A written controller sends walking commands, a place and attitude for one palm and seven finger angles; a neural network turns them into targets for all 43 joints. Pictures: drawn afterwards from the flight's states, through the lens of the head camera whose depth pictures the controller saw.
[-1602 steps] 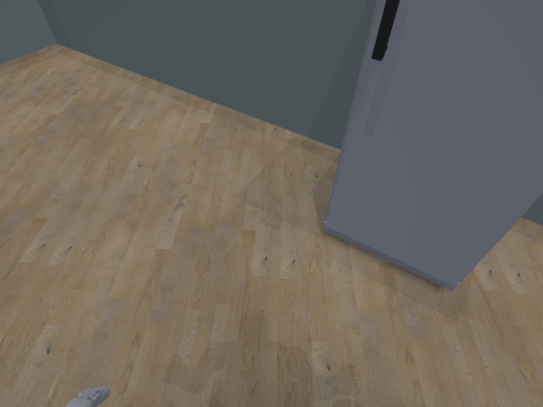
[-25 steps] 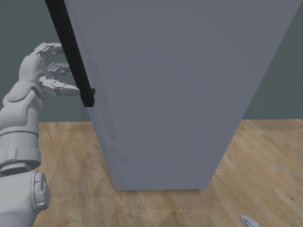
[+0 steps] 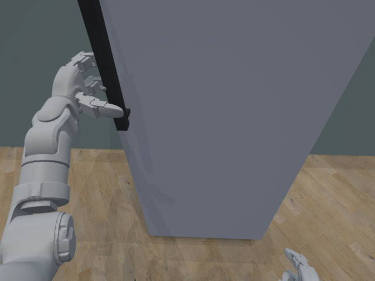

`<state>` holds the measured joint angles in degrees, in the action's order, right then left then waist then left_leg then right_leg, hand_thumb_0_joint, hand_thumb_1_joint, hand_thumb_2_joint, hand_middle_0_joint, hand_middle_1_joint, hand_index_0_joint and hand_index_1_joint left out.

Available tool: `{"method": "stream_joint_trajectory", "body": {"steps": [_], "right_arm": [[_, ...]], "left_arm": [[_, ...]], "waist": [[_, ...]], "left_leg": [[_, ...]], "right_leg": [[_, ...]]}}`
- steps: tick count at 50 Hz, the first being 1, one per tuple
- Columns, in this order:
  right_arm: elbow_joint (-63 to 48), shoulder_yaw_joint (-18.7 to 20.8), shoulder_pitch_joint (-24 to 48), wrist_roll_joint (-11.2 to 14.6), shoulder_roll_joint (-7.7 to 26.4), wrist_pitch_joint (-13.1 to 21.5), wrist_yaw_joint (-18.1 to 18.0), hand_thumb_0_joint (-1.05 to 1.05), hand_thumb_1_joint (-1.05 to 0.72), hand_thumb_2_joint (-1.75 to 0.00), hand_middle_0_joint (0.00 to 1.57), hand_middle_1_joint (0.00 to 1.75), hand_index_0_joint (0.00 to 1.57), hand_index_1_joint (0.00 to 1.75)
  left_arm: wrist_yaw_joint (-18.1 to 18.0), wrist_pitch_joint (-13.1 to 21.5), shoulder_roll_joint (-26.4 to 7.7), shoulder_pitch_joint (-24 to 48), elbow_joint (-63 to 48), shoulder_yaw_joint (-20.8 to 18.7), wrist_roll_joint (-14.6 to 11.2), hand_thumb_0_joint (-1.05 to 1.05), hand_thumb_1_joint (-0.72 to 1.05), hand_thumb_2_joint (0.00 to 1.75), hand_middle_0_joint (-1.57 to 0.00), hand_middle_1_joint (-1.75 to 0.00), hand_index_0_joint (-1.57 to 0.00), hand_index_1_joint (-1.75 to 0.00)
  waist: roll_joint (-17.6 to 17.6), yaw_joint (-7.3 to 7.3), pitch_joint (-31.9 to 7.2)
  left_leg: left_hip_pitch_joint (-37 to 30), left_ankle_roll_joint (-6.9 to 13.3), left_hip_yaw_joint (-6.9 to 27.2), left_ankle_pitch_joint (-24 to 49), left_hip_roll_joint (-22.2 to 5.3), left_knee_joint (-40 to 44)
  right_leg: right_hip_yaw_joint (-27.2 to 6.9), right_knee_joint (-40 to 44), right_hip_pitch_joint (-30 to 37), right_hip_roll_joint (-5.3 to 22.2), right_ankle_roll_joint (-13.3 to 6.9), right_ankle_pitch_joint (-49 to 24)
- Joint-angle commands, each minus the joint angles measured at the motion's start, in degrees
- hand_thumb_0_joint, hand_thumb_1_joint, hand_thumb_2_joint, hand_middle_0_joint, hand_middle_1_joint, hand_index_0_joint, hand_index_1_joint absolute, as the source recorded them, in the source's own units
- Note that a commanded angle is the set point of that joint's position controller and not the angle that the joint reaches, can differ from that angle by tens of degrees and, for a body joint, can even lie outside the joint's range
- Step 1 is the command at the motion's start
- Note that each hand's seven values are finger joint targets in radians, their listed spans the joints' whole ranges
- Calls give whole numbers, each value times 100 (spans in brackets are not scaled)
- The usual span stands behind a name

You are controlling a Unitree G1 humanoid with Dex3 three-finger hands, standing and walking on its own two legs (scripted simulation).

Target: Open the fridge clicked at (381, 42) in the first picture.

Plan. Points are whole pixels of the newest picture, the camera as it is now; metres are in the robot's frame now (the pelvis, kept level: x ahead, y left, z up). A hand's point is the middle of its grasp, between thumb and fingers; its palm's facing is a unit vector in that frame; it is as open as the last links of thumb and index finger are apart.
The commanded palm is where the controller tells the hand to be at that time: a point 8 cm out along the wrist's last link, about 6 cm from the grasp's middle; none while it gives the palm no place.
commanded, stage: slide the fingers in behind the handle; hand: left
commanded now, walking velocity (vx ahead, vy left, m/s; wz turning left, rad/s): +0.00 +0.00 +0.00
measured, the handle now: (112, 68) +0.46 +0.18 +0.25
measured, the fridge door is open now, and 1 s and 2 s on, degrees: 0 0 0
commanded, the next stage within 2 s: grip the handle and tug to test in 1.02 s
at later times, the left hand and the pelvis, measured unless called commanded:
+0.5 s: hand (116, 91) +0.40 +0.16 +0.24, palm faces +0.05 -1.00 -0.01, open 14.1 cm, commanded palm +0.38 +0.21 +0.24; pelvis +0.00 -0.01 +0.00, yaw +0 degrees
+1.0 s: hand (120, 89) +0.41 +0.16 +0.24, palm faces +0.04 -1.00 -0.01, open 14.0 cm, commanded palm +0.39 +0.21 +0.24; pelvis +0.00 -0.01 +0.00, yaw +0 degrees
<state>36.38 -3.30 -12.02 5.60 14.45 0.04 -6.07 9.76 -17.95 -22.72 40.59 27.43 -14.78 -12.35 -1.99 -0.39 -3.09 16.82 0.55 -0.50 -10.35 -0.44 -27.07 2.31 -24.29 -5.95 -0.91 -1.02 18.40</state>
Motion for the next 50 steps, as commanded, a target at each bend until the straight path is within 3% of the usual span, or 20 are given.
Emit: {"method": "stream_joint_trajectory", "body": {"steps": [1, 2, 7, 8, 10, 13, 15, 18, 21, 27, 33, 34, 35, 42, 43, 44, 45, 48, 49, 50], "right_arm": [[-819, 297, 571, -41, 778, 249, -14, 0, -90, -90, 20, 30, 20, 30], [-822, 304, 570, -54, 796, 240, -4, 0, -90, -90, 20, 30, 20, 30], [-897, 316, 673, -84, 758, 214, 33, 0, -90, -90, 20, 30, 20, 30], [-886, 316, 662, -78, 783, 199, 42, 0, -90, -90, 20, 30, 20, 30], [-894, 308, 715, -62, 749, 182, 45, 0, -90, -90, 20, 30, 20, 30], [-845, 305, 713, -59, 799, 149, 34, 0, -90, -90, 20, 30, 20, 30], [-822, 281, 767, -55, 762, 145, 7, 0, -90, -90, 20, 30, 20, 30], [-808, 288, 751, -67, 760, 167, 4, 0, -90, -90, 20, 30, 20, 30], [-757, 290, 722, -82, 758, 168, -11, 0, -90, -90, 20, 30, 20, 30], [-754, 293, 736, -88, 753, 187, -2, 0, -90, -90, 20, 30, 20, 30], [-774, 316, 743, -81, 767, 172, 4, 0, -90, -90, 20, 30, 20, 30], [-767, 287, 776, -75, 755, 157, -1, 0, -90, -90, 20, 30, 20, 30], [-757, 288, 776, -67, 738, 166, -4, 0, -90, -90, 20, 30, 20, 30], [-694, 303, 690, -70, 769, 177, -28, 0, -90, -90, 20, 30, 20, 30], [-695, 319, 636, -88, 788, 194, -18, 0, -90, -90, 20, 30, 20, 30], [-723, 326, 665, -83, 789, 192, -19, 0, -90, -90, 20, 30, 20, 30], [-745, 315, 704, -81, 754, 194, -18, 0, -90, -90, 20, 30, 20, 30], [-734, 340, 608, -96, 765, 200, 2, 0, -90, -90, 20, 30, 20, 30], [-753, 339, 639, -95, 776, 194, 6, 0, -90, -90, 20, 30, 20, 30], [-772, 323, 665, -91, 747, 190, 10, 0, -90, -90, 20, 30, 20, 30]], "left_arm": [[-55, 310, -942, 2839, -1375, -94, -67, 0, -50, 30, -30, -120, -30, -120], [-98, 332, -1106, 2842, -1538, -219, -41, 0, -50, 30, -30, -120, -30, -120], [-229, 326, -1149, 2227, -1959, -482, -75, 0, -50, 30, -30, -120, -30, -120], [-237, 330, -1163, 2131, -1943, -463, -76, 0, -50, 30, -30, -120, -30, -120], [-263, 222, -963, 2075, -1983, -338, -71, 0, -50, 30, -30, -120, -30, -120], [-302, 82, -1097, 2026, -1885, -399, -38, 0, -50, 30, -30, -120, -30, -120], [-323, 17, -987, 2327, -1913, -260, -11, 0, -50, 30, -30, -120, -30, -120], [-332, 30, -788, 2348, -1939, -90, -16, 0, -50, 30, -30, -120, -30, -120], [-307, 28, -898, 2399, -1757, -203, -44, 0, -50, 30, -30, -120, -30, -120], [-274, 162, -865, 2571, -1840, -150, -65, 0, -50, 30, -30, -120, -30, -120], [-222, 229, -1061, 2330, -1778, -308, -73, 0, -50, 30, -30, -120, -30, -120], [-206, 232, -986, 2474, -1772, -185, -67, 0, -50, 30, -30, -120, -30, -120], [-200, 227, -862, 2562, -1720, -94, -66, 0, -50, 30, -30, -120, -30, -120], [-197, 208, -970, 2764, -1426, -155, -54, 0, -50, 30, -30, -120, -30, -120], [-198, 254, -921, 2745, -1469, -127, -76, 0, -50, 30, -30, -120, -30, -120], [-215, 291, -1098, 2794, -1589, -260, -56, 0, -50, 30, -30, -120, -30, -120], [-215, 301, -932, 2768, -1583, -143, -49, 0, -50, 30, -30, -120, -30, -120], [-238, 351, -930, 2597, -1537, -204, -62, 0, -50, 30, -30, -120, -30, -120], [-261, 378, -1124, 2679, -1692, -341, -47, 0, -50, 30, -30, -120, -30, -120], [-250, 354, -906, 2520, -1629, -207, -44, 0, -50, 30, -30, -120, -30, -120]], "waist": [[-161, -84, -1500], [-247, -49, -1646], [79, 108, -1814], [224, 103, -1735], [171, 87, -1525], [290, 80, -1276], [98, 11, -1166], [-5, -17, -1219], [196, -16, -1311], [187, -26, -1504], [213, 24, -1496], [75, -4, -1437], [163, -44, -1363], [149, -81, -1275], [233, -77, -1351], [185, -34, -1516], [77, -38, -1506], [187, -20, -1570], [144, 8, -1699], [180, 16, -1616]], "left_leg": [[-1906, 208, 220, 1204, -15, 66], [-1960, 184, 238, 1274, -23, 79], [-1923, 222, 143, 1629, 1, 90], [-1858, 236, 121, 1643, 1, 91], [-1789, 232, 99, 1487, -2, 141], [-1670, 245, 79, 1301, 0, 171], [-1670, 237, 80, 1109, 12, 203], [-1793, 244, 77, 1153, 19, 179], [-1734, 248, 86, 1137, 36, 182], [-1780, 257, 57, 1252, 74, 148], [-1749, 276, 18, 1331, 93, 105], [-1701, 268, 26, 1313, 98, 126], [-1703, 265, 29, 1218, 98, 116], [-1663, 261, 51, 1116, 84, 104], [-1707, 274, 59, 1196, 88, 96], [-1738, 271, 71, 1282, 86, 99], [-1778, 271, 51, 1313, 91, 93], [-1825, 275, 56, 1446, 76, 66], [-1820, 269, 62, 1475, 76, 89], [-1805, 276, 44, 1523, 85, 75]], "right_leg": [[-55, 390, -870, -56, -20, -1758], [-49, 369, -789, -58, -40, -1776], [-58, 324, -402, -64, -15, -2292], [-53, 338, -320, -63, -4, -2350], [-48, 371, -428, -67, 10, -2216], [-71, 452, -473, -57, 29, -2079], [-90, 494, -627, -53, 30, -1853], [-103, 525, -630, -52, 26, -1868], [-115, 503, -583, -45, 39, -1955], [-135, 456, -466, -19, 58, -2224], [-161, 443, -363, 4, 91, -2451], [-163, 423, -365, 22, 69, -2420], [-150, 448, -477, 2, 83, -2309], [-156, 456, -604, 4, 78, -2158], [-148, 452, -524, 3, 88, -2243], [-149, 409, -425, 9, 61, -2307], [-149, 397, -465, 5, 58, -2314], [-125, 383, -398, -13, 65, -2461], [-141, 363, -311, -2, 51, -2484], [-131, 344, -327, -8, 55, -2570]]}}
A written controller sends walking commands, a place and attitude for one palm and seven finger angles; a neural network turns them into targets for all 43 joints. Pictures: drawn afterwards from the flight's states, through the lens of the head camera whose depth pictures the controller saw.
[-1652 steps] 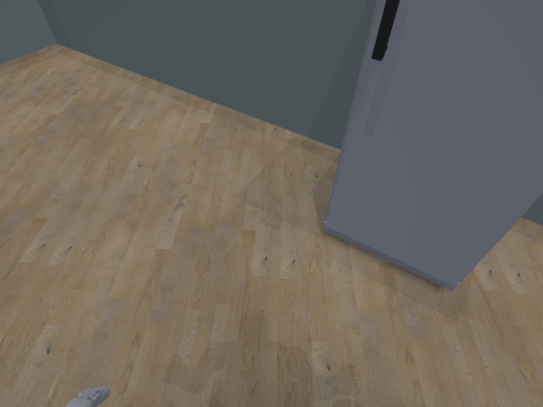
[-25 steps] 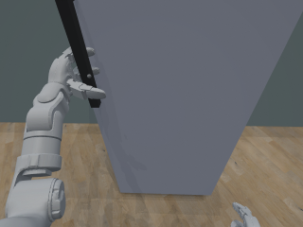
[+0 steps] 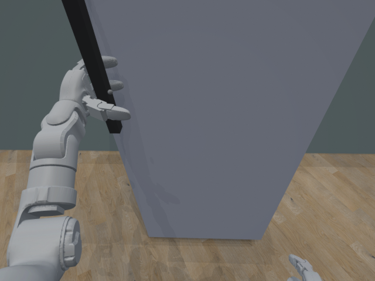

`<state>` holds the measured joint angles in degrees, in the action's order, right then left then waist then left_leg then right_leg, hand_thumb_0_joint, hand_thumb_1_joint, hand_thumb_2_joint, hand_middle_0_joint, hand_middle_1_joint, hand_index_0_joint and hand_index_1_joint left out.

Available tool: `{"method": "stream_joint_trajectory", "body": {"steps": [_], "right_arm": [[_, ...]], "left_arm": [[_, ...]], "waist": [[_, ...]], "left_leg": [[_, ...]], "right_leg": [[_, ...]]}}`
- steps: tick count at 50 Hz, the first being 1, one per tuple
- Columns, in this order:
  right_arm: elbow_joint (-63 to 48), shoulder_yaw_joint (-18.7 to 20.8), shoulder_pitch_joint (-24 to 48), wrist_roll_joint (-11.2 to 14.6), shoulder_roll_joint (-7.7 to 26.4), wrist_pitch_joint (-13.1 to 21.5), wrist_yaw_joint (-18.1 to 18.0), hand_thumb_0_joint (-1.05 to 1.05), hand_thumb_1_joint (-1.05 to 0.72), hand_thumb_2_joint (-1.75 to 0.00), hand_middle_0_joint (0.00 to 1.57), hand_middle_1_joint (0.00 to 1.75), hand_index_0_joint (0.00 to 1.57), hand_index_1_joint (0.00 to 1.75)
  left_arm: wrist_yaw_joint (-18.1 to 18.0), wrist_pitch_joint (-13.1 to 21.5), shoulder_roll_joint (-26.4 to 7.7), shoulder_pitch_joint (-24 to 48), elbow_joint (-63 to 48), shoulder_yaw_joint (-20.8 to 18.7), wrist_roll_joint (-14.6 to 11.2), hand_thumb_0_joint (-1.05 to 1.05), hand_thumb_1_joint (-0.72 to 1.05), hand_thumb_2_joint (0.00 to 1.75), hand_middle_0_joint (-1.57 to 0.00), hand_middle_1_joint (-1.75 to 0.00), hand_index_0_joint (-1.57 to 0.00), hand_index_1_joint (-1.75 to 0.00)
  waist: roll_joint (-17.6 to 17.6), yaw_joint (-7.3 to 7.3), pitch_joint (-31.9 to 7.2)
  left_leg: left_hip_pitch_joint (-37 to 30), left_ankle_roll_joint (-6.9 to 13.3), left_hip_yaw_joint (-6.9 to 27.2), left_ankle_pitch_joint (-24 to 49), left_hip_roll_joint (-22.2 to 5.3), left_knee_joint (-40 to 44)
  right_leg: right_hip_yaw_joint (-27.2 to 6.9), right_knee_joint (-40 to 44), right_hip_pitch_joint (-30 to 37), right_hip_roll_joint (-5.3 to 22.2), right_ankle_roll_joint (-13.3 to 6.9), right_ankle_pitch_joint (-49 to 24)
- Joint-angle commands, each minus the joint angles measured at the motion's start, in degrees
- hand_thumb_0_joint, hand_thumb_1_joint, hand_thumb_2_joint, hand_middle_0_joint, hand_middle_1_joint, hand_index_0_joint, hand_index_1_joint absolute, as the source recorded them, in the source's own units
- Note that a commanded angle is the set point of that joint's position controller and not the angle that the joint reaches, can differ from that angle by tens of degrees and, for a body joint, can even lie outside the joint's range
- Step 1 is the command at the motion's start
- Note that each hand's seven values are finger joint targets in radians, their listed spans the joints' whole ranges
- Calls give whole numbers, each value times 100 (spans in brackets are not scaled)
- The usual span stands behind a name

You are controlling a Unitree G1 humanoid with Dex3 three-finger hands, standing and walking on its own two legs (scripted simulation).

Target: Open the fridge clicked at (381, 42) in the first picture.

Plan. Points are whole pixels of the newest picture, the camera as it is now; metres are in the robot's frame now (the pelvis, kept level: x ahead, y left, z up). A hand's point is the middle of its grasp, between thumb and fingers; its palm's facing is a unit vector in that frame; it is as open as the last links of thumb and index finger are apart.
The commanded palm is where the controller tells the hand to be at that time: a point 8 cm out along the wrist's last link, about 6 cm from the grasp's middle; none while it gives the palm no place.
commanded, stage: slide the fingers in behind the handle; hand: left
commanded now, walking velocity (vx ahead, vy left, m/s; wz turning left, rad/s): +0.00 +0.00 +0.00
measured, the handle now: (102, 71) +0.46 +0.20 +0.25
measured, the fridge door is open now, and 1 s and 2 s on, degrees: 0 0 0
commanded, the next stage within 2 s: grip the handle and tug to test in 0.02 s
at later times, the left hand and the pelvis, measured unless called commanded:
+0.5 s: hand (106, 94) +0.40 +0.18 +0.24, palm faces +0.04 -1.00 -0.01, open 10.6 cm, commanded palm +0.37 +0.23 +0.24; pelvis +0.00 +0.01 +0.00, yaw +0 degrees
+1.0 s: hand (107, 93) +0.40 +0.18 +0.24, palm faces +0.06 -1.00 -0.01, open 5.9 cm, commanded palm +0.38 +0.22 +0.24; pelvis +0.00 +0.01 +0.00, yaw +0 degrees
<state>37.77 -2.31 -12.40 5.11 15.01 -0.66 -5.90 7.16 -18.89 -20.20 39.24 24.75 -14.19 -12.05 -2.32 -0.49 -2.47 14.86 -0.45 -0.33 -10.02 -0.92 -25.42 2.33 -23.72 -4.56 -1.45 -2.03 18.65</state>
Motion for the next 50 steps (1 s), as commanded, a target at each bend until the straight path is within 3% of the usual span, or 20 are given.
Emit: {"method": "stream_joint_trajectory", "body": {"steps": [1, 2, 6, 13, 16, 19, 21, 25, 27, 30, 31, 33, 36, 38, 44, 47, 50], "right_arm": [[-918, 231, 693, -36, 701, 249, -3, 0, -90, -90, 20, 30, 20, 30], [-901, 222, 712, -27, 689, 243, -1, 0, -90, -90, 20, 30, 20, 30], [-932, 237, 717, -28, 698, 255, 2, 0, -90, -90, 20, 30, 20, 30], [-944, 234, 751, -38, 707, 207, 8, 0, -90, -90, 20, 30, 20, 30], [-963, 208, 804, -35, 674, 208, 4, 0, -90, -90, 20, 30, 20, 30], [-984, 212, 828, -30, 681, 206, 10, 0, -90, -90, 20, 30, 20, 30], [-939, 196, 824, -36, 675, 203, -12, 0, -90, -90, 20, 30, 20, 30], [-936, 193, 871, -35, 665, 216, -10, 0, -90, -90, 20, 30, 20, 30], [-925, 182, 859, -38, 649, 214, -10, 0, -90, -90, 20, 30, 20, 30], [-858, 192, 816, -49, 693, 204, -37, 0, -90, -90, 20, 30, 20, 30], [-857, 184, 807, -55, 682, 212, -41, 0, -90, -90, 20, 30, 20, 30], [-848, 205, 776, -61, 717, 214, -35, 0, -90, -90, 20, 30, 20, 30], [-866, 196, 786, -53, 674, 214, -35, 0, -90, -90, 20, 30, 20, 30], [-862, 209, 751, -51, 702, 218, -24, 0, -90, -90, 20, 30, 20, 30], [-849, 204, 757, -32, 678, 254, -23, 0, -90, -90, 20, 30, 20, 30], [-772, 207, 677, -50, 710, 259, -52, 0, -90, -90, 20, 30, 20, 30], [-790, 217, 712, -43, 691, 284, -48, 0, -90, -90, 20, 30, 20, 30]], "left_arm": [[2, 421, -1249, 2600, -1366, -349, -72, 0, -50, 30, -30, -120, -30, -120], [18, 401, -1055, 2711, -1361, -166, -74, 0, -50, 30, -30, -120, -30, -120], [-12, 353, -1148, 2601, -1578, -281, -79, 0, -50, 30, -30, -120, -30, -120], [-35, 271, -1259, 2324, -1633, -403, -69, 0, -17, 44, -33, -125, -33, -125], [-33, 245, -1032, 2470, -1792, -201, -73, 0, -3, 50, -35, -127, -35, -127], [-41, 215, -1114, 2332, -1902, -277, -95, 0, 11, 56, -36, -129, -36, -129], [-33, 179, -975, 2527, -1791, -152, -92, 0, 20, 60, -38, -130, -38, -130], [-82, 177, -956, 2606, -1878, -117, -68, 0, 39, 68, -40, -133, -40, -133], [-85, 169, -777, 2648, -1837, 26, -70, 0, 48, 72, -41, -134, -41, -134], [-89, 174, -979, 2754, -1553, -91, -57, 0, 62, 78, -42, -136, -42, -136], [-85, 185, -914, 2844, -1549, -45, -64, 0, 67, 80, -43, -137, -43, -137], [-73, 235, -1103, 2696, -1478, -185, -54, 0, 76, 84, -44, -138, -44, -138], [-47, 283, -981, 2848, -1526, -84, -43, 0, 90, 90, -45, -140, -45, -140], [-45, 315, -1066, 2694, -1449, -163, -59, 0, 90, 90, -45, -140, -45, -140], [-98, 325, -747, 3018, -1451, 141, -40, 0, 90, 90, -45, -140, -45, -140], [-116, 306, -909, 3062, -1187, -1, -17, 0, 90, 90, -45, -140, -45, -140], [-93, 371, -876, 3095, -1320, 46, -5, 0, 90, 90, -45, -140, -45, -140]], "waist": [[158, 42, -1690], [193, -21, -1548], [154, 30, -1608], [211, 63, -1554], [93, 15, -1497], [82, 55, -1587], [237, -16, -1440], [80, -15, -1507], [66, -39, -1463], [248, -67, -1405], [230, -72, -1387], [212, -24, -1474], [90, -44, -1616], [132, -10, -1581], [75, -107, -1366], [308, -119, -1281], [74, -89, -1461]], "left_leg": [[-1581, 360, 22, 1459, 128, -83], [-1588, 368, 11, 1412, 128, -78], [-1665, 372, 35, 1538, 111, -87], [-1652, 367, 11, 1588, 95, -67], [-1669, 354, 34, 1507, 94, -45], [-1744, 350, 63, 1557, 86, -35], [-1691, 346, 73, 1421, 85, -20], [-1773, 345, 73, 1392, 89, -8], [-1787, 334, 90, 1359, 89, -10], [-1690, 341, 94, 1193, 74, 24], [-1670, 342, 92, 1171, 86, 33], [-1699, 349, 76, 1259, 84, 17], [-1758, 337, 82, 1323, 94, 16], [-1730, 342, 75, 1308, 83, 15], [-1712, 352, 121, 1117, 76, 52], [-1641, 352, 121, 997, 66, 78], [-1747, 358, 96, 1119, 90, 44]], "right_leg": [[-133, 289, -458, 45, 157, -2572], [-126, 318, -569, 35, 166, -2518], [-108, 307, -538, 20, 147, -2569], [-97, 323, -461, 19, 142, -2589], [-94, 333, -575, 15, 133, -2454], [-88, 345, -525, 11, 117, -2434], [-69, 371, -643, 0, 127, -2301], [-98, 398, -658, 12, 115, -2207], [-83, 402, -721, 0, 111, -2152], [-100, 450, -730, 13, 127, -2000], [-101, 458, -745, 17, 132, -1998], [-115, 459, -639, 30, 129, -2101], [-107, 418, -627, 27, 114, -2145], [-98, 439, -586, 23, 117, -2129], [-87, 486, -792, 8, 116, -1849], [-91, 515, -854, 0, 126, -1732], [-120, 488, -774, 19, 116, -1867]]}}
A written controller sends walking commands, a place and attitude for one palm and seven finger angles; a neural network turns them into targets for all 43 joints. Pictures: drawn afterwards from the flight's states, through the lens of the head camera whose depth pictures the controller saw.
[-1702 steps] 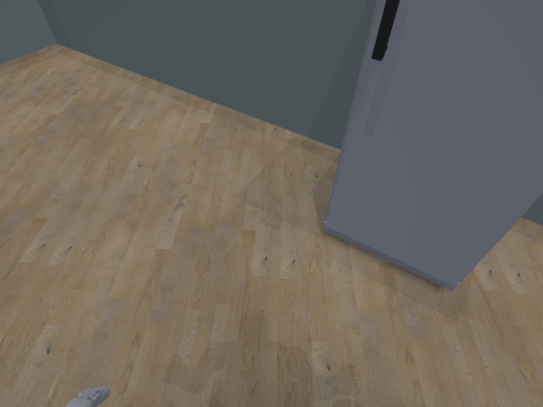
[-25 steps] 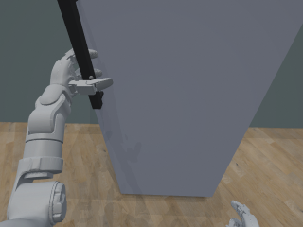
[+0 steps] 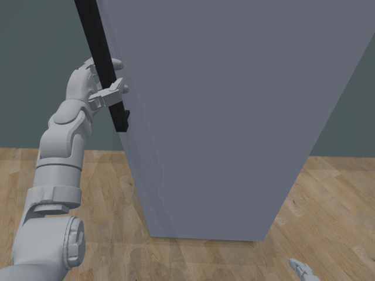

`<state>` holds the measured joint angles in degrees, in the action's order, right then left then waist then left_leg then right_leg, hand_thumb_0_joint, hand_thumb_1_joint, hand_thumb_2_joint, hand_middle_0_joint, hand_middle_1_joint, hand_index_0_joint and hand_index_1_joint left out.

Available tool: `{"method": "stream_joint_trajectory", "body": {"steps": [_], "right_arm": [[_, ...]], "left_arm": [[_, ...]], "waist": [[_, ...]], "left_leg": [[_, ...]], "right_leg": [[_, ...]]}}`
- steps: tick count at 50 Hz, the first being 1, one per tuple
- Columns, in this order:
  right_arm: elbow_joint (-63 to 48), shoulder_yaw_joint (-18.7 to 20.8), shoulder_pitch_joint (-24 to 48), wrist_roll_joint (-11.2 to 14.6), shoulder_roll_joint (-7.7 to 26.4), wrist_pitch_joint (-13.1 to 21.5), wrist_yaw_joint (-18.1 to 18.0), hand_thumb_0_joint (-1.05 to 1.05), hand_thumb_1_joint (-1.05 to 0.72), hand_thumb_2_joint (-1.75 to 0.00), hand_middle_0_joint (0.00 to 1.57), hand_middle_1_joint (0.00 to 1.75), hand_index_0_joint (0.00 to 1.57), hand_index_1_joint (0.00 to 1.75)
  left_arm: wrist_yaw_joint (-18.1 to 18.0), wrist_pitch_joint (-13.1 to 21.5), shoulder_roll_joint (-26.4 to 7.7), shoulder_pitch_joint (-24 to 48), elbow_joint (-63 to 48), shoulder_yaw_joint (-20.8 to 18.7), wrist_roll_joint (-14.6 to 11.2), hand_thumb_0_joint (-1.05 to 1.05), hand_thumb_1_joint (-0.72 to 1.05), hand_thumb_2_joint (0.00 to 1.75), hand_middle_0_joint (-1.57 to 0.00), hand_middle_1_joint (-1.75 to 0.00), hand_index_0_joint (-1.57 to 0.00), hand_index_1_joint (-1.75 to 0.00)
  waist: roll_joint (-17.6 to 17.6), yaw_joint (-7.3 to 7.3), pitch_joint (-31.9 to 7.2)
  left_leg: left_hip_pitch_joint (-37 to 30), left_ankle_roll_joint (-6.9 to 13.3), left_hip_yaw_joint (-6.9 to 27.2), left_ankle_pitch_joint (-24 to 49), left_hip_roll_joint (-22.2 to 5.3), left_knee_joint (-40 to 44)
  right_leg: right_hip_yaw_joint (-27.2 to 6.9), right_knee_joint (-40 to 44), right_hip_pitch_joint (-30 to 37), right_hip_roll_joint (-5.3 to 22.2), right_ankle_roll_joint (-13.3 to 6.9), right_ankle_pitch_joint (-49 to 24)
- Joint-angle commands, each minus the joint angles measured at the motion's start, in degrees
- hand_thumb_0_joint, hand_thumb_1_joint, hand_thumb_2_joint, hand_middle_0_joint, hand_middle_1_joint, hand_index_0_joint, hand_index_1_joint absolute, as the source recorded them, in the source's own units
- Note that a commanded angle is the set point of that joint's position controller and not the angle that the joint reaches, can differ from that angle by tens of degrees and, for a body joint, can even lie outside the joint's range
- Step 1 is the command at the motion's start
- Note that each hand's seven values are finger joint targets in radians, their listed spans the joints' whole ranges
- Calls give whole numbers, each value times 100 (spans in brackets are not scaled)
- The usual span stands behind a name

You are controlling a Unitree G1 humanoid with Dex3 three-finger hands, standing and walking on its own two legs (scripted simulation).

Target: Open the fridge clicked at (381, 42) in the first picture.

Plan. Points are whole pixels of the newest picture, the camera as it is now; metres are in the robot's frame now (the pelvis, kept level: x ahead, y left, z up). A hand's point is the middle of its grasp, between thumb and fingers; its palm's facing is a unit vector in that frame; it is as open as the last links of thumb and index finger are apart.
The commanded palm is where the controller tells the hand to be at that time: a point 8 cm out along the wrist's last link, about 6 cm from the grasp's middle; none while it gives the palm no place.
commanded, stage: grip the handle and tug to test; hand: left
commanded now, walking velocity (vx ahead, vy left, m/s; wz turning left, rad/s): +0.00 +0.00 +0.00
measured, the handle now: (110, 70) +0.46 +0.19 +0.25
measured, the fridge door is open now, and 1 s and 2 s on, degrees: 0 0 0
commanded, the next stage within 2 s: pull the door a little, standing still in 0.54 s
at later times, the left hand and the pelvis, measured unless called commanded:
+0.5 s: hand (116, 93) +0.40 +0.17 +0.23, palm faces +0.06 -1.00 -0.02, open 6.1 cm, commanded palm +0.35 +0.21 +0.24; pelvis +0.01 +0.00 +0.00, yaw -2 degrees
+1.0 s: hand (116, 95) +0.40 +0.17 +0.23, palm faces +0.05 -1.00 -0.06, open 6.3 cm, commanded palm +0.34 +0.22 +0.24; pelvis +0.07 +0.00 +0.00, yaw -3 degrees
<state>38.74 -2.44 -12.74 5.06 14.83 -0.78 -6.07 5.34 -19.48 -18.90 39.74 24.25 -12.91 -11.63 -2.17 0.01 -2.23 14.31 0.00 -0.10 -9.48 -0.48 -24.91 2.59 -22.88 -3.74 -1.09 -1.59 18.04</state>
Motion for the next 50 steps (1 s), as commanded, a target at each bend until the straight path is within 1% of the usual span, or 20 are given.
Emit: {"method": "stream_joint_trajectory", "body": {"steps": [1, 3, 5, 6, 9, 11, 16, 20, 24, 25, 28, 30, 32, 34, 36, 37, 41, 44, 45, 50], "right_arm": [[-877, 225, 727, -37, 705, 295, -34, 0, -90, -90, 20, 30, 20, 30], [-837, 236, 687, -35, 740, 299, -31, 0, -90, -90, 20, 30, 20, 30], [-858, 227, 711, -32, 700, 325, -29, 0, -90, -90, 20, 30, 20, 30], [-828, 225, 680, -37, 718, 320, -38, 0, -90, -90, 20, 30, 20, 30], [-910, 233, 731, -37, 711, 331, -14, 0, -90, -90, 20, 30, 20, 30], [-942, 222, 782, -29, 692, 326, -6, 0, -90, -90, 20, 30, 20, 30], [-1096, 215, 900, -20, 669, 303, 38, 0, -90, -90, 20, 30, 20, 30], [-1240, 211, 1048, -19, 654, 279, 84, 0, -90, -90, 20, 30, 20, 30], [-1378, 191, 1185, -6, 613, 266, 136, 0, -90, -90, 20, 30, 20, 30], [-1376, 199, 1199, -12, 625, 260, 138, 0, -90, -90, 20, 30, 20, 30], [-1448, 196, 1272, -3, 628, 225, 170, 0, -90, -90, 20, 30, 20, 30], [-1459, 187, 1315, -5, 584, 215, 175, 0, -90, -90, 20, 30, 20, 30], [-1505, 181, 1334, -11, 560, 220, 211, 0, -90, -90, 20, 30, 20, 30], [-1371, 204, 1312, -22, 601, 207, 182, 0, -90, -90, 20, 30, 20, 30], [-1317, 206, 1244, -54, 628, 177, 152, 0, -90, -90, 20, 30, 20, 30], [-1351, 192, 1286, -50, 603, 175, 151, 0, -90, -90, 20, 30, 20, 30], [-1439, 157, 1396, -50, 551, 141, 187, 0, -90, -90, 20, 30, 20, 30], [-1512, 148, 1456, -52, 525, 91, 220, 0, -90, -90, 20, 30, 20, 30], [-1548, 130, 1478, -55, 502, 85, 233, 0, -90, -90, 20, 30, 20, 30], [-1721, 79, 1607, -50, 466, 71, 293, 0, -90, -90, 20, 30, 20, 30]], "left_arm": [[97, 421, -949, 3041, -1215, -45, -62, 0, 90, 90, -45, -140, -45, -140], [103, 444, -901, 3102, -1104, 51, -60, 0, 90, 90, -45, -140, -45, -140], [91, 459, -828, 3224, -1167, 92, -57, 0, 90, 90, -45, -140, -45, -140], [73, 438, -1028, 3144, -1002, -93, -49, 0, 90, 90, -45, -140, -45, -140], [92, 513, -988, 3026, -1279, -69, -63, 0, 90, 90, -45, -140, -45, -140], [114, 512, -972, 2850, -1357, -90, -83, 0, 90, 90, -45, -140, -45, -140], [171, 499, -946, 2211, -1806, -177, -148, 0, 90, 90, -45, -140, -45, -140], [213, 440, -1121, 1476, -2359, -456, -209, 0, 90, 90, -45, -140, -45, -140], [238, 318, -887, 878, -3110, -333, -263, 0, 90, 90, -45, -140, -45, -140], [225, 260, -1078, 719, -3220, -546, -266, 0, 90, 90, -45, -140, -45, -140], [249, 115, -1203, 209, -3643, -703, -285, 0, 90, 90, -45, -140, -45, -140], [261, -7, -993, 157, -3989, -561, -271, 0, 90, 90, -45, -140, -45, -140], [239, -151, -916, -121, -4290, -557, -292, 0, 90, 90, -45, -140, -45, -140], [192, -236, -1025, 525, -4178, -532, -273, 0, 90, 90, -45, -140, -45, -140], [170, -349, -1195, 576, -3911, -723, -254, 0, 90, 90, -45, -140, -45, -140], [180, -401, -1080, 391, -3931, -680, -263, 0, 90, 90, -45, -140, -45, -140], [205, -463, -1001, -262, -4457, -688, -288, 0, 90, 90, -45, -140, -45, -140], [237, -466, -983, -877, -4872, -724, -317, 0, 90, 90, -45, -140, -45, -140], [255, -497, -958, -1131, -4923, -753, -347, 0, 90, 90, -45, -140, -45, -140], [390, -584, -912, -2229, -5657, -838, -485, 0, 90, 90, -45, -140, -45, -140]], "waist": [[88, -154, -1464], [175, -202, -1362], [34, -193, -1439], [162, -166, -1360], [76, -98, -1609], [44, -74, -1583], [192, 44, -1696], [234, 194, -1791], [79, 240, -1808], [177, 275, -1824], [98, 342, -1904], [-6, 301, -1962], [-114, 347, -2039], [-48, 231, -1986], [133, 220, -1933], [205, 248, -1859], [-101, 349, -2027], [21, 387, -2086], [220, 414, -1990], [325, 494, -1778]], "left_leg": [[-1680, 307, 73, 1047, 50, -4], [-1659, 307, 85, 932, 29, 15], [-1701, 302, 98, 955, 37, 7], [-1632, 305, 110, 912, 35, 18], [-1688, 313, 102, 1065, 54, 26], [-1698, 303, 74, 1095, 53, 24], [-1716, 314, 36, 1400, 58, 0], [-1718, 322, -19, 1743, 50, -11], [-1798, 304, -27, 2041, 40, -44], [-1812, 310, -49, 2139, 34, -63], [-1801, 302, -104, 2426, 36, -106], [-1932, 302, -106, 2770, 17, -142], [-2016, 293, -96, 3035, 24, -206], [-2032, 290, -89, 3019, 8, -212], [-1940, 289, -96, 2871, 33, -195], [-1901, 291, -99, 2867, 36, -182], [-1957, 276, -115, 3163, 57, -206], [-1902, 281, -135, 3347, 40, -214], [-1835, 278, -119, 3282, 37, -196], [-1607, 273, -119, 3057, 14, -131]], "right_leg": [[-139, 415, -875, -21, 78, -1799], [-125, 462, -911, -17, 87, -1654], [-124, 429, -941, -26, 74, -1647], [-127, 452, -953, -31, 74, -1617], [-138, 408, -741, -9, 62, -1800], [-128, 393, -744, -19, 67, -1854], [-108, 316, -512, -24, 77, -2288], [-107, 232, -267, -9, 85, -2785], [-60, 164, -235, -21, 77, -2988], [-79, 158, -205, -24, 91, -3170], [-82, 84, -35, -13, 107, -3551], [-61, 15, -75, -15, 105, -3734], [-49, -21, -92, -23, 115, -3900], [-58, 3, -134, -20, 113, -3892], [-63, 22, -136, -24, 124, -3919], [-52, 11, -128, -19, 130, -3958], [-40, -65, 36, 19, 124, -4233], [-19, -129, 163, 48, 145, -4476], [-1, -126, 151, 47, 175, -4536], [38, -148, 136, 63, 200, -4486]]}}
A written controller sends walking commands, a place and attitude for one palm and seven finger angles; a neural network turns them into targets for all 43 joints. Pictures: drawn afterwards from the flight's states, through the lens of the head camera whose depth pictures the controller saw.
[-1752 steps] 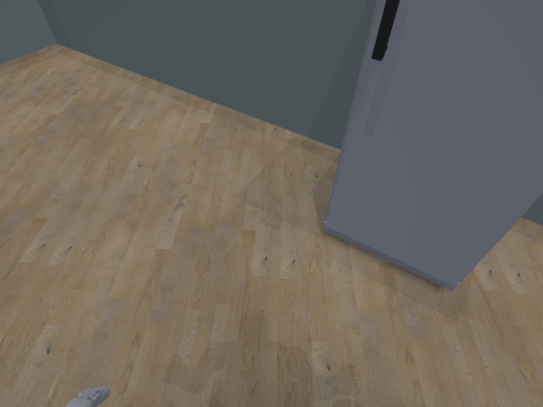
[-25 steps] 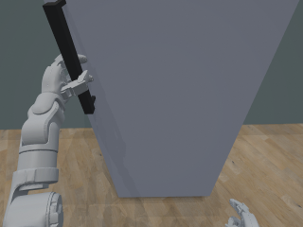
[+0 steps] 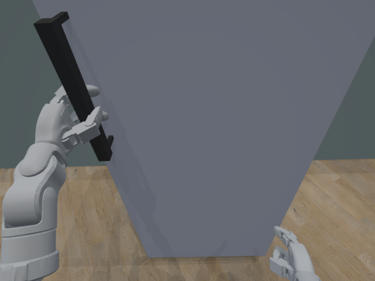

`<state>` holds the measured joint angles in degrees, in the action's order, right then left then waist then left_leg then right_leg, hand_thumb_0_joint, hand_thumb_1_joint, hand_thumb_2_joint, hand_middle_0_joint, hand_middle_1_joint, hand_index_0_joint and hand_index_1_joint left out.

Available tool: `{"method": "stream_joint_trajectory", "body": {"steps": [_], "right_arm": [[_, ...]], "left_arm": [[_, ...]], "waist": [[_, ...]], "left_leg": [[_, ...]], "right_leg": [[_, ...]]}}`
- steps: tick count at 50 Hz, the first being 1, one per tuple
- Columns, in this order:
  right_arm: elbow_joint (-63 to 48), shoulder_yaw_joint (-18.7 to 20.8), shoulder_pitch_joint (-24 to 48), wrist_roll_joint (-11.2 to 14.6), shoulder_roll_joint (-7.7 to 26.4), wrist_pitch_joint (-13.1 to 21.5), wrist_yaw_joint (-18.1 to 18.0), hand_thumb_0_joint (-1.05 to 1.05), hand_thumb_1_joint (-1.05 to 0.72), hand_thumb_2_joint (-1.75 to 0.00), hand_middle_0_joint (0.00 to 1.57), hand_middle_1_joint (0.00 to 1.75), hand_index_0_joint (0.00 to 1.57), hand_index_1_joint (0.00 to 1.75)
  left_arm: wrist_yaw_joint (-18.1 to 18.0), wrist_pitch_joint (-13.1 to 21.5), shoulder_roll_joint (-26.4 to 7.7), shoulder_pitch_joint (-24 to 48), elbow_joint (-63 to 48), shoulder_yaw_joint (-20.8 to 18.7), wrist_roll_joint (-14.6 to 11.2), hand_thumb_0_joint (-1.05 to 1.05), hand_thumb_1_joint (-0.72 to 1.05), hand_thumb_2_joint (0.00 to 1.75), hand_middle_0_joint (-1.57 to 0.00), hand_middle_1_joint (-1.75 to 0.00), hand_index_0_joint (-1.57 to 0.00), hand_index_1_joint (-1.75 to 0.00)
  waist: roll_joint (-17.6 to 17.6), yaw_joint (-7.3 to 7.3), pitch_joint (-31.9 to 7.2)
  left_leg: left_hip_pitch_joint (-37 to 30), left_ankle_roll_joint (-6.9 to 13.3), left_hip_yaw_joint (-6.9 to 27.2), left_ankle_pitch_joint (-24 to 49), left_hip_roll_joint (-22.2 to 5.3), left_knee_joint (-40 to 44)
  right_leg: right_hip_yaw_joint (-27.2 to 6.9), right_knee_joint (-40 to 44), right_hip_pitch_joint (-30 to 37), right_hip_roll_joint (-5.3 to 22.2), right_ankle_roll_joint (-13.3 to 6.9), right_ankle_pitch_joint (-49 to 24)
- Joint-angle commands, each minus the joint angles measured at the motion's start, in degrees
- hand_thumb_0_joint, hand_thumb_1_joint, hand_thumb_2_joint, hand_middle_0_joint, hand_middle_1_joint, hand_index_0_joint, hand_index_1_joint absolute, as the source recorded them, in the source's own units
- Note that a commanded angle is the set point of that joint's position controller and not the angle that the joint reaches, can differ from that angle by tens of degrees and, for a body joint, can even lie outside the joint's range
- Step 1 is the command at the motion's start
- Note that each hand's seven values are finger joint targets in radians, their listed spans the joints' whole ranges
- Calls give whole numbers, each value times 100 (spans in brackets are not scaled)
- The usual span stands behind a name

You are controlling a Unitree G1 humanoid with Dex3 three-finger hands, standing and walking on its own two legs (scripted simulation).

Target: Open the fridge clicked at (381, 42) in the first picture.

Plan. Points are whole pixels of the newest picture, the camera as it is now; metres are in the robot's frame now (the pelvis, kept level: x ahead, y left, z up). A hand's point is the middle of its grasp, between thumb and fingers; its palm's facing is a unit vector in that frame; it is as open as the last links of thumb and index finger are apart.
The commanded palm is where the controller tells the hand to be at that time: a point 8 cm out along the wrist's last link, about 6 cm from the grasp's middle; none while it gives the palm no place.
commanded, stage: pull the door a little, standing still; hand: left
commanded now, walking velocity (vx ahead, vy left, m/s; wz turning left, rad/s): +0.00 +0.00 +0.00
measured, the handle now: (87, 97) +0.38 +0.21 +0.25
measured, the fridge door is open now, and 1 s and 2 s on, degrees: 0 0 2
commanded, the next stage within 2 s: walk backward, drawing the door open in 0.10 s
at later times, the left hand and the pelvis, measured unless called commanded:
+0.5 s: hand (96, 123) +0.34 +0.19 +0.22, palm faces +0.36 -0.88 -0.32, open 6.7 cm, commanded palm +0.29 +0.23 +0.22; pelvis +0.09 -0.02 +0.01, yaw -3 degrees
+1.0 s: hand (95, 123) +0.35 +0.19 +0.21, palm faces +0.43 -0.86 -0.29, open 7.1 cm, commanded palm +0.29 +0.24 +0.21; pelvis +0.04 -0.04 -0.01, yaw +7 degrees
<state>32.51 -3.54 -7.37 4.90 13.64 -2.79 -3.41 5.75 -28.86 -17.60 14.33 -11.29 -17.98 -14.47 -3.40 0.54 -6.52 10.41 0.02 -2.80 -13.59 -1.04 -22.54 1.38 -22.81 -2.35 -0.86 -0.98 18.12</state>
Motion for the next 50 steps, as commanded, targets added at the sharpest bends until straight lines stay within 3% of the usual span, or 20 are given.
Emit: {"method": "stream_joint_trajectory", "body": {"steps": [1, 10, 11, 12, 13, 14, 17, 20, 24, 25, 27, 28, 29, 31, 33, 34, 36, 38, 44, 50], "right_arm": [[-1123, 180, 1088, -34, 580, 271, 44, 0, -90, -90, 20, 30, 20, 30], [-1322, 186, 1006, -66, 534, 426, 209, 0, -90, -90, 20, 30, 20, 30], [-1325, 184, 545, -147, 855, 366, 84, 0, -90, -90, 20, 30, 20, 30], [-1050, 327, 298, -239, 791, 303, 53, 0, -90, -90, 20, 30, 20, 30], [-1091, 363, 231, -259, 836, 345, 88, 0, -90, -90, 20, 30, 20, 30], [-1124, 394, 207, -260, 868, 284, 95, 0, -90, -90, 20, 30, 20, 30], [-1155, 512, 192, -495, 805, 270, 261, 0, -90, -90, 20, 30, 20, 30], [-1133, 583, 135, -509, 736, 337, 325, 0, -90, -90, 20, 30, 20, 30], [-1276, 519, 229, -316, 478, 415, 166, 0, -90, -90, 20, 30, 20, 30], [-1392, 490, 396, -274, 408, 464, 82, 0, -90, -90, 20, 30, 20, 30], [-1439, 503, 331, -359, 244, 665, -141, 0, -90, -90, 20, 30, 20, 30], [-1299, 394, 259, -437, 150, 848, -233, 0, -90, -90, 20, 30, 20, 30], [-1209, 375, 71, -370, 150, 895, -229, 0, -90, -90, 20, 30, 20, 30], [-1024, 647, -171, -335, 481, 828, -92, 0, -90, -90, 20, 30, 20, 30], [-807, 657, -35, -338, 419, 689, -87, 0, -90, -90, 20, 30, 20, 30], [-871, 580, 41, -337, 333, 627, -82, 0, -90, -90, 20, 30, 20, 30], [-807, 529, 168, -352, 364, 531, -107, 0, -90, -90, 20, 30, 20, 30], [-736, 541, 292, -385, 479, 476, -149, 0, -90, -90, 20, 30, 20, 30], [-664, 361, 365, -484, 389, 430, -150, 0, -90, -90, 20, 30, 20, 30], [-717, 362, 233, -475, 472, 344, -99, 0, -90, -90, 20, 30, 20, 30]], "left_arm": [[371, 311, -1027, 75, -2252, -356, -228, 0, 90, 90, -45, -140, -45, -140], [467, 61, -923, -2382, -4002, -659, -596, 0, 90, 90, -45, -140, -45, -140], [-419, 1388, -2390, 708, -4078, -952, 604, 0, 90, 90, -45, -140, -45, -140], [-704, 1792, -1378, -527, -2634, -543, 592, 0, 90, 90, -45, -140, -45, -140], [-796, 2044, -1238, -1094, -2702, -456, 642, 0, 90, 90, -45, -140, -45, -140], [-830, 2156, -1078, -1532, -2762, -263, 666, 0, 90, 90, -45, -140, -45, -140], [-986, 2717, -957, -1186, -3766, -114, 767, 0, 90, 90, -45, -140, -45, -140], [-1148, 3039, -903, -1810, -3776, -300, 832, 0, 90, 90, -45, -140, -45, -140], [-1189, 3310, -1230, -2395, -4086, -672, 784, 0, 90, 90, -45, -140, -45, -140], [-1191, 3406, -1430, -2400, -4230, -855, 803, 0, 90, 90, -45, -140, -45, -140], [-1293, 3534, -1842, -2649, -3964, -1323, 866, 0, 90, 90, -45, -140, -45, -140], [-1358, 3537, -1735, -3021, -3377, -1345, 881, 0, 90, 90, -45, -140, -45, -140], [-1396, 3493, -1445, -3071, -2980, -1212, 870, 0, 90, 90, -45, -140, -45, -140], [-1464, 3736, -1423, -2266, -3049, -1132, 1069, 0, 90, 90, -45, -140, -45, -140], [-1541, 3860, -1613, -1994, -2983, -1318, 1111, 0, 90, 90, -45, -140, -45, -140], [-1558, 3901, -1492, -1942, -2954, -1194, 1132, 0, 90, 90, -45, -140, -45, -140], [-1584, 3900, -1654, -1589, -2931, -1247, 1139, 0, 90, 90, -45, -140, -45, -140], [-1659, 3905, -2000, -1047, -2994, -1445, 1140, 0, 90, 90, -45, -140, -45, -140], [-1735, 3957, -1790, -546, -2646, -1125, 1150, 0, 90, 90, -45, -140, -45, -140], [-1714, 4007, -1696, 137, -2358, -838, 1158, 0, 90, 90, -45, -140, -45, -140]], "waist": [[450, 449, -1331], [266, 560, -1233], [180, -17, -474], [541, -106, -576], [685, -44, -556], [261, -129, -617], [-1959, -206, -386], [-1580, -136, -144], [-753, -39, -418], [-137, 113, -427], [1107, 210, -792], [1008, 274, -655], [1239, 242, -341], [1854, 45, -985], [1380, 14, -1444], [1053, -25, -1542], [936, -43, -1427], [851, 3, -1338], [802, 62, -1076], [852, 28, -1424]], "left_leg": [[-1187, 266, 149, 3484, 60, -371], [-959, 191, 191, 4125, -20, -580], [-1039, 275, -83, 4462, -155, -1080], [-973, 300, 85, 4633, -125, -1353], [-952, 306, 158, 4515, -89, -1324], [-1138, 337, 254, 5098, -180, -1056], [-3076, 673, 1196, 8307, -1010, -562], [-3198, 545, 1190, 7379, -1038, -622], [-1719, 227, 750, 5333, -694, -1232], [-570, 164, 704, 3432, -487, -1565], [964, 84, 560, -1856, 338, -3066], [941, 167, 779, -2174, 396, -3405], [1284, 139, 682, -2291, 369, -3734], [1388, 10, 950, -1963, 267, -4767], [1440, -61, 947, -1737, 143, -4965], [1476, -59, 859, -1528, 181, -4960], [1407, -39, 597, -1375, 225, -4740], [1308, -12, 422, -1610, 205, -4139], [1284, 87, 228, -1634, 285, -3233], [1025, 129, 206, -1580, 304, -2339]], "right_leg": [[173, -174, 1, 45, 147, -4521], [328, -437, -49, 115, 263, -5018], [-43, -246, -858, 50, 497, -5283], [171, -563, -754, 50, 464, -5659], [210, -757, -846, -29, 510, -5634], [305, -1234, -1022, -155, 470, -5151], [166, -2316, -3273, -638, 338, 732], [63, -1828, -3543, -483, 121, 725], [86, 332, -1200, -214, 200, -2133], [-130, 579, -21, 78, 186, -3530], [-1173, -130, 584, 1633, -139, -6446], [-1160, -19, 82, 1733, -191, -6117], [-1251, -54, -16, 1786, -109, -6161], [-1722, 4, 76, 2058, 72, -5372], [-1603, 49, 243, 2006, -78, -4327], [-1337, 176, 226, 1925, 276, -3514], [-1052, 542, 3, 1716, 421, -2400], [-1042, 750, -49, 1792, 80, -1980], [-838, 1270, -84, 1889, 55, -1091], [-808, 1388, 39, 1969, -347, -549]]}}
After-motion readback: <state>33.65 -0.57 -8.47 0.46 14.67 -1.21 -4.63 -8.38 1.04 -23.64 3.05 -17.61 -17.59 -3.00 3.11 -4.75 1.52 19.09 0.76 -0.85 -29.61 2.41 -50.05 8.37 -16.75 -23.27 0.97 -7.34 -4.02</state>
